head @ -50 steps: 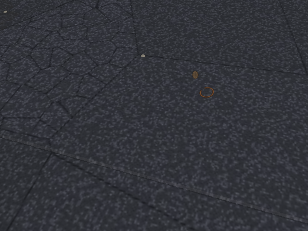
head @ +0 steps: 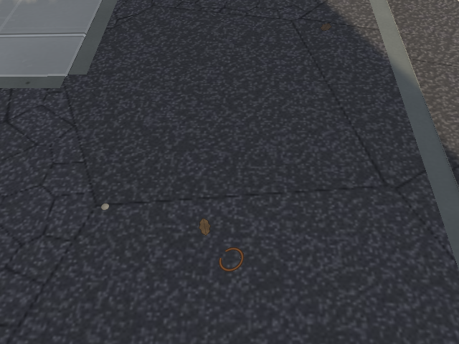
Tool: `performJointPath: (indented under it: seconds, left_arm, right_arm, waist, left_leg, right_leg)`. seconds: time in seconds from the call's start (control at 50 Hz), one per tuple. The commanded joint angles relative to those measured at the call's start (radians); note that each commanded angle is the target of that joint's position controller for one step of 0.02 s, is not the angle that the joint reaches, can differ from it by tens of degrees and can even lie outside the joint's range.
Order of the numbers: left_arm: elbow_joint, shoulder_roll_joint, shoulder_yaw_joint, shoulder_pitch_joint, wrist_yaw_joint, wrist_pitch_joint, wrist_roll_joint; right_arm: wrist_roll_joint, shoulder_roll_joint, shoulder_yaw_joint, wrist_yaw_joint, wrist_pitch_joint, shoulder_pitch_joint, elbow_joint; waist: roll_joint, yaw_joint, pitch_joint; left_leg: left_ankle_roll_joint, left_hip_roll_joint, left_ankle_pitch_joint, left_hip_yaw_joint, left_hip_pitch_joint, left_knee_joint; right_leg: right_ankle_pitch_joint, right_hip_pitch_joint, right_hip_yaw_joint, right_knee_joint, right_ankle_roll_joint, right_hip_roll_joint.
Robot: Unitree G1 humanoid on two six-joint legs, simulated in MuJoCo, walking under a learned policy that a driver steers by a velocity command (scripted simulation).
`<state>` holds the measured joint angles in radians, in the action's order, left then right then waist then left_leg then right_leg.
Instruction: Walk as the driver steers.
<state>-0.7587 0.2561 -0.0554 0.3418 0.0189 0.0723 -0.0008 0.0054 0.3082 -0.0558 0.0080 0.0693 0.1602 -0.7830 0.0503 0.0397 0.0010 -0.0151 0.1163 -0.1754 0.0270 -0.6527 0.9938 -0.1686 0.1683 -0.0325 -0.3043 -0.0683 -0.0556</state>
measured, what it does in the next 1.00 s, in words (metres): walks ahead, turning left: left foot, then right foot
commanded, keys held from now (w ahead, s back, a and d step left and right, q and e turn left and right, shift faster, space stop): w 0.30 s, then w+q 0.70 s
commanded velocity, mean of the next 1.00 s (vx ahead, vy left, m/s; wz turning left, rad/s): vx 0.50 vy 0.00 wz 0.28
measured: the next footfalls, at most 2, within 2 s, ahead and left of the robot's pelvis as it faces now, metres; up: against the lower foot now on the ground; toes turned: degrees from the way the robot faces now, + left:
left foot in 0.28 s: +0.33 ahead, +0.15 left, +0.00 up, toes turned +2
right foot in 0.78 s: +0.60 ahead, -0.05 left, +0.00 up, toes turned +15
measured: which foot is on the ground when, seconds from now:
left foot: up 0.00-0.26, down 0.28-0.78, up 0.80-1.00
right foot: down 0.00-0.28, up 0.30-0.76, down 0.78-1.00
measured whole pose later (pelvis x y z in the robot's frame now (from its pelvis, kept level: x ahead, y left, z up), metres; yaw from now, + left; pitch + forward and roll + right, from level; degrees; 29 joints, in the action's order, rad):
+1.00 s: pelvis +0.53 +0.04 +0.00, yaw +20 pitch +1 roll -1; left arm -0.82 0.26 -0.06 0.26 0.00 0.10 -0.01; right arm 0.03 0.33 -0.08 0.00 0.02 0.25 -0.71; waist 0.06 0.03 0.02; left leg 0.00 0.07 -0.27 0.06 -0.61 1.10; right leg -0.19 0.17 -0.09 -0.33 -0.02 -0.01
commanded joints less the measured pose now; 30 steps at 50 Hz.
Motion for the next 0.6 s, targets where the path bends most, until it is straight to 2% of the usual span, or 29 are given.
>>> performJointPath:
  seconds: [0.02,0.1,0.16,0.2,0.24,0.26,0.28,0.3,0.32,0.34,0.36,0.38,0.4,0.42,0.46,0.48,0.54,0.6]
  left_arm:
    - [0.055,0.146,-0.035,-0.053,-0.011,0.024,0.004]
    - [0.008,0.175,-0.041,0.018,-0.019,0.017,0.015]
    - [-0.031,0.181,-0.043,0.066,-0.021,0.004,0.019]
    - [-0.048,0.19,-0.047,0.074,-0.026,-0.006,0.022]
    - [-0.057,0.204,-0.051,0.061,-0.03,-0.016,0.021]
    - [-0.057,0.206,-0.05,0.043,-0.032,-0.022,0.021]
    - [-0.051,0.181,-0.039,0.042,-0.036,-0.024,0.014]
    - [-0.018,0.098,-0.01,0.117,-0.033,-0.012,0.001]
    - [-0.031,0.055,0.006,0.161,-0.027,0.009,-0.001]
    - [-0.015,0.153,-0.019,0.064,-0.019,0.026,0.019]
    - [0.013,0.17,-0.023,-0.024,-0.017,0.038,0.03]
    - [0.023,0.16,-0.021,-0.072,-0.022,0.043,0.019]
    - [0.025,0.152,-0.026,-0.079,-0.026,0.04,0.004]
    - [0.025,0.136,-0.026,-0.058,-0.026,0.033,0.0]
    - [0.025,0.108,-0.022,-0.046,-0.029,0.019,-0.007]
    - [0.035,0.102,-0.02,-0.071,-0.033,0.014,-0.009]
    - [0.071,0.084,-0.011,-0.198,-0.033,0.015,-0.011]
    - [0.094,0.071,-0.003,-0.306,-0.02,0.026,-0.001]
  right_arm:
    - [-0.005,0.027,-0.003,0.002,0.004,-0.034,0.062]
    - [0.006,0.016,0.007,0.019,0.013,-0.167,0.097]
    - [0.012,0.024,0.008,0.036,0.019,-0.239,0.13]
    - [0.011,0.035,0.006,0.046,0.024,-0.249,0.143]
    - [0.008,0.059,-0.004,0.048,0.028,-0.19,0.132]
    - [0.004,0.084,-0.019,0.043,0.029,-0.091,0.104]
    - [0.0,0.136,-0.043,0.033,0.028,0.072,0.058]
    - [-0.022,0.232,-0.065,0.024,0.027,0.219,0.039]
    - [-0.001,0.22,-0.062,0.03,0.021,0.267,0.015]
    - [0.015,0.153,-0.04,0.029,0.018,0.231,0.021]
    - [0.015,0.13,-0.033,0.026,0.014,0.154,0.035]
    - [0.005,0.114,-0.028,0.024,0.011,0.096,0.047]
    - [-0.007,0.091,-0.021,0.025,0.011,0.061,0.056]
    - [-0.014,0.077,-0.018,0.025,0.012,0.046,0.061]
    - [-0.003,0.081,-0.022,0.02,0.019,0.048,0.058]
    - [0.0,0.094,-0.027,0.015,0.021,0.056,0.053]
    - [0.007,0.125,-0.039,-0.004,0.017,0.099,0.038]
    - [0.017,0.142,-0.046,-0.015,0.007,0.155,0.023]
  waist:
    - [-0.106,-0.03,0.016]
    - [-0.103,0.02,0.046]
    - [-0.102,0.04,0.07]
    - [-0.111,0.032,0.069]
    - [-0.132,-0.007,0.031]
    - [-0.132,-0.064,-0.03]
    - [-0.11,-0.132,-0.142]
    - [0.057,-0.141,-0.319]
    - [0.23,-0.131,-0.417]
    - [0.15,-0.149,-0.305]
    - [0.091,-0.133,-0.171]
    - [0.02,-0.107,-0.091]
    - [0.005,-0.072,-0.047]
    - [0.025,-0.042,-0.047]
    - [0.033,-0.02,-0.042]
    - [0.029,-0.019,-0.029]
    - [0.013,-0.051,0.007]
    - [0.022,-0.09,0.018]
  left_leg:
    - [-0.01,0.015,0.165,0.02,-0.042,-0.16]
    - [-0.001,-0.022,0.287,-0.005,0.007,-0.354]
    - [0.023,-0.036,0.247,-0.002,-0.013,-0.428]
    - [0.049,-0.047,0.175,-0.006,-0.003,-0.464]
    - [0.078,-0.081,0.103,-0.039,0.107,-0.491]
    - [0.102,-0.116,0.104,-0.073,0.254,-0.517]
    - [0.138,-0.092,0.144,-0.05,0.506,-0.492]
    - [0.264,0.16,0.132,0.3,0.923,-0.466]
    - [0.356,0.265,-0.046,0.676,1.077,-0.622]
    - [0.317,0.23,-0.169,0.638,1.013,-0.669]
    - [0.285,0.195,-0.141,0.515,0.868,-0.694]
    - [0.274,0.158,-0.057,0.426,0.723,-0.717]
    - [0.266,0.124,0.035,0.367,0.607,-0.747]
    - [0.268,0.103,0.079,0.341,0.544,-0.773]
    - [0.286,0.083,0.128,0.29,0.479,-0.811]
    - [0.29,0.075,0.143,0.265,0.454,-0.826]
    - [0.262,0.04,0.151,0.207,0.418,-0.836]
    - [0.234,0.019,0.116,0.189,0.402,-0.815]
  right_leg:
    - [0.206,-0.016,0.173,0.169,-0.164,0.248]
    - [0.17,-0.048,0.13,0.166,-0.141,0.248]
    - [0.174,-0.141,0.141,0.126,-0.132,0.286]
    - [0.228,-0.2,0.15,0.085,-0.119,0.31]
    - [0.41,-0.232,0.142,0.005,-0.098,0.308]
    - [0.575,-0.22,0.11,-0.11,-0.078,0.274]
    - [0.584,-0.125,0.069,-0.308,-0.046,0.222]
    - [0.253,0.226,0.016,-0.69,0.019,0.116]
    - [-0.404,0.468,0.101,-0.905,0.053,-0.007]
    - [-0.39,0.59,0.153,-0.995,0.046,0.053]
    - [-0.294,0.629,0.12,-0.976,0.037,0.098]
    - [-0.212,0.601,0.098,-0.926,0.039,0.133]
    - [-0.158,0.542,0.103,-0.863,0.044,0.161]
    - [-0.129,0.483,0.11,-0.829,0.051,0.172]
    - [-0.108,0.442,0.101,-0.754,0.076,0.172]
    - [-0.077,0.446,0.096,-0.703,0.089,0.169]
    - [0.103,0.441,0.095,-0.487,0.111,0.149]
    - [0.236,0.369,0.09,-0.311,0.122,0.106]
Velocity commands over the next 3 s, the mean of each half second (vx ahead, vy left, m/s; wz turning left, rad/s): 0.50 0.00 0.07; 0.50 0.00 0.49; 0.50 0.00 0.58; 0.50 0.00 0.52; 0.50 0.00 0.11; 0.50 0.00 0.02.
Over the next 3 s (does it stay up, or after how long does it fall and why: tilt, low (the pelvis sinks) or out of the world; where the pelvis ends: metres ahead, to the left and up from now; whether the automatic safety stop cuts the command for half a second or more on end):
stays up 1.32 0.80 0.00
